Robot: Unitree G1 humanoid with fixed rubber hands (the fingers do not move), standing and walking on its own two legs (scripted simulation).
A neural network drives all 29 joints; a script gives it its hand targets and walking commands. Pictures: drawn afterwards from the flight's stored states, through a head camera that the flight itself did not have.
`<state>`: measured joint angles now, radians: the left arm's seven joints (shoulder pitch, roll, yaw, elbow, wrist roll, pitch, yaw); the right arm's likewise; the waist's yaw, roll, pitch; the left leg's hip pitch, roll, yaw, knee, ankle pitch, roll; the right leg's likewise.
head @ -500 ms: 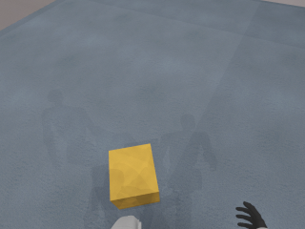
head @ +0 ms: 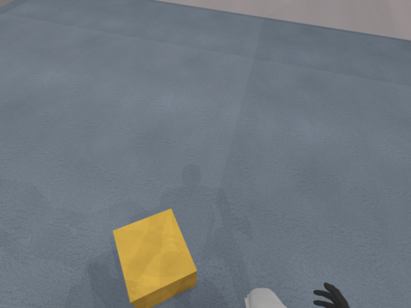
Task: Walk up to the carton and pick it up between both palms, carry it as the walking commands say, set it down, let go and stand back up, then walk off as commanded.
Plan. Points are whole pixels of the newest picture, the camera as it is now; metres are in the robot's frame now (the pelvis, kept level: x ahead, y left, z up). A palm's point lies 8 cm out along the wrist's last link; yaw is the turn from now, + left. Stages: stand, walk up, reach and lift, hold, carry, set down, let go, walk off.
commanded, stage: walk off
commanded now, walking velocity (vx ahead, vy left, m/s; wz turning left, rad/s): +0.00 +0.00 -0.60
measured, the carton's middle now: (156, 259) +0.39 +0.21 -0.65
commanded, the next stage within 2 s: stand in 0.52 s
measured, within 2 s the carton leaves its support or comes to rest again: neither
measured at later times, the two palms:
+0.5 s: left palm out of the picture +0.13 +0.20 -0.13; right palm out of the picture +0.08 -0.32 -0.14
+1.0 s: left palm (120, 291) +0.17 +0.20 -0.14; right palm out of the picture -0.01 -0.26 -0.12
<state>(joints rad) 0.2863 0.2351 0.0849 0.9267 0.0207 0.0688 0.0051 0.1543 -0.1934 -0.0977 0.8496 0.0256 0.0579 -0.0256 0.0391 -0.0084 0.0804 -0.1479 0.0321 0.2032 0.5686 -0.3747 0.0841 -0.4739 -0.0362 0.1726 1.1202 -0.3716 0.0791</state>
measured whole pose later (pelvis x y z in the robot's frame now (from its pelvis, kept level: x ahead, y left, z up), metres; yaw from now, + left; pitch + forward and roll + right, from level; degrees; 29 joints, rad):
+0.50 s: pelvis +0.02 -0.04 -0.01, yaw -17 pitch +0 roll +1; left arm 0.28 0.21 0.08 0.84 0.03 0.02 0.03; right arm 0.05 -0.21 -0.10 0.85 0.03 0.07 0.01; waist 0.03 0.01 0.11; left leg -0.45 0.05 0.17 1.03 -0.60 -0.02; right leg -0.40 0.01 0.06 0.68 -0.28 -0.01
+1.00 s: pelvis +0.04 -0.01 +0.00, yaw -25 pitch -2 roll -1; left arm 0.27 0.21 0.08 0.90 0.02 0.07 0.00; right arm 0.23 -0.17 -0.10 0.85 0.03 0.05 -0.02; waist 0.01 -0.01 0.10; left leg -0.22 0.04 0.24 0.59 -0.35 0.08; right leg -0.44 0.00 0.09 1.01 -0.37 0.03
